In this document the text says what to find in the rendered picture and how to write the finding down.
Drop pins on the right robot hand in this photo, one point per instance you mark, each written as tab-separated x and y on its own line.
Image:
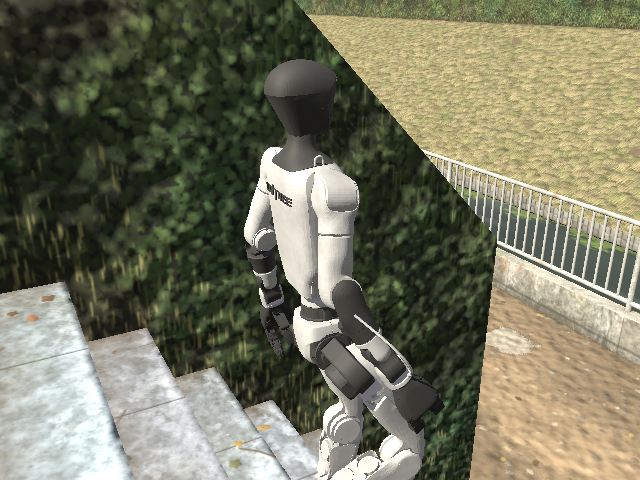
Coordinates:
414	399

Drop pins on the right robot upper arm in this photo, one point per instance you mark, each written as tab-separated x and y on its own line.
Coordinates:
335	200

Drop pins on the robot right forearm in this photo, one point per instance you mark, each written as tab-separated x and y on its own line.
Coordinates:
348	300

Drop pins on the left robot thigh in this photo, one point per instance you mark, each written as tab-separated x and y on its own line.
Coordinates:
342	422

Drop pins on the left robot upper arm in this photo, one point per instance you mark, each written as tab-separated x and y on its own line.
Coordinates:
258	232

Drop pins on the robot left forearm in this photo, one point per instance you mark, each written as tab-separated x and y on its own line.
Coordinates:
264	268

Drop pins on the right robot thigh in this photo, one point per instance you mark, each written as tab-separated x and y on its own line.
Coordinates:
352	374

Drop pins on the robot thigh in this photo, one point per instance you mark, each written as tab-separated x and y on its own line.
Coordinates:
342	422
352	374

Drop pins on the left robot hand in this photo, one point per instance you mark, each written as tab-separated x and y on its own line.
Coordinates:
282	316

